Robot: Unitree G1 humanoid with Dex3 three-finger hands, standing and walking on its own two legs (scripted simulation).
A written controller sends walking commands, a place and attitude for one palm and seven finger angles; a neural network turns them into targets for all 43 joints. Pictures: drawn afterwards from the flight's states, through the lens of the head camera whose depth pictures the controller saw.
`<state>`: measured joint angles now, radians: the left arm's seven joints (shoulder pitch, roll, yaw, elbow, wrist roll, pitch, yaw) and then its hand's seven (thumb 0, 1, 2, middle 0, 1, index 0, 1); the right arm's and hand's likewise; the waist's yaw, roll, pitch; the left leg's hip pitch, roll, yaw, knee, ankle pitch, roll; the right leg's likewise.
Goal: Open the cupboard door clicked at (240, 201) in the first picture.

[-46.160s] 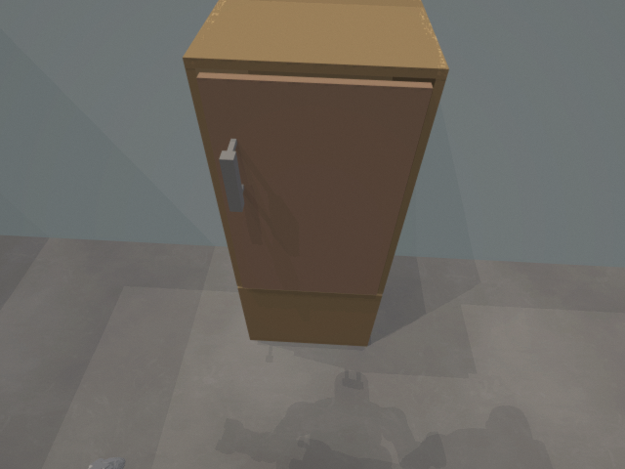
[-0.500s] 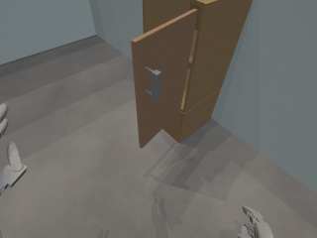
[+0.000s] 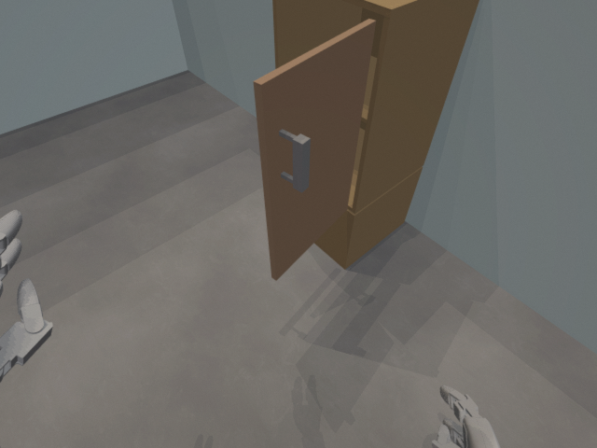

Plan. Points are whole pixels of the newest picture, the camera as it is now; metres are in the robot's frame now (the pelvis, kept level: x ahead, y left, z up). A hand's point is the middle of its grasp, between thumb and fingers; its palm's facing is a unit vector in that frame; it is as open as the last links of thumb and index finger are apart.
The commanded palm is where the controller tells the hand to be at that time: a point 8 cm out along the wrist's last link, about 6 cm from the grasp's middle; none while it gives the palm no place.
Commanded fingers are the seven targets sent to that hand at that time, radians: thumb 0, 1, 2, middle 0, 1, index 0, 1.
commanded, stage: stop stepping back and stand still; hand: left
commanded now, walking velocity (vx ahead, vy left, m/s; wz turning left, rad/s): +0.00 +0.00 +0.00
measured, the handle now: (292, 160) +0.63 +0.06 +0.01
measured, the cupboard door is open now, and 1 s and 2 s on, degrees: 100 100 100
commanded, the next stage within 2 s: let the arm hang, fingers relaxed in 0.20 s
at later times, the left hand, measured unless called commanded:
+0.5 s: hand out of the picture +0.13 +0.24 -0.11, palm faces +0.03 -0.93 -0.36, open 7.4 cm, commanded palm none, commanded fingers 0.00 0.90 0.90 -0.20 -0.30 -0.20 -0.30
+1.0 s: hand out of the picture -0.07 +0.17 -0.17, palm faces +0.07 -0.97 -0.22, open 7.4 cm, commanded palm none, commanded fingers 0.00 0.90 0.90 -0.20 -0.30 -0.20 -0.30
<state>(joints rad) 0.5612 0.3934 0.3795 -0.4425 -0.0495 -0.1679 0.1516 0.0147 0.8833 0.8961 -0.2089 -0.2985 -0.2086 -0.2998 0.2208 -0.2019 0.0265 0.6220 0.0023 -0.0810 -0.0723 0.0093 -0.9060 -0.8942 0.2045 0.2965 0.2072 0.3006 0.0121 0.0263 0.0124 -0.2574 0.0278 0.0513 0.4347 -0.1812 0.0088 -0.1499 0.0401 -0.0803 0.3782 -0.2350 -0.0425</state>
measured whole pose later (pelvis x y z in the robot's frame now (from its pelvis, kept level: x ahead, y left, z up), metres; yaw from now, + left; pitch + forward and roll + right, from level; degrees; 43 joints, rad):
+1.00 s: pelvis -0.01 +0.00 +0.00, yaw +1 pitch -1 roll +0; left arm 0.36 0.14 0.01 1.17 0.01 0.01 0.03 0.01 0.91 0.90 -0.20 -0.30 -0.20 -0.30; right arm 0.33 -0.12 0.02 1.14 -0.02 0.03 -0.03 0.00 -0.91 -0.89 0.20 0.30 0.20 0.30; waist 0.00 0.04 0.05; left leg -0.24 0.00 0.04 0.43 -0.17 0.02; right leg -0.15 0.02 -0.09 0.43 -0.26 -0.04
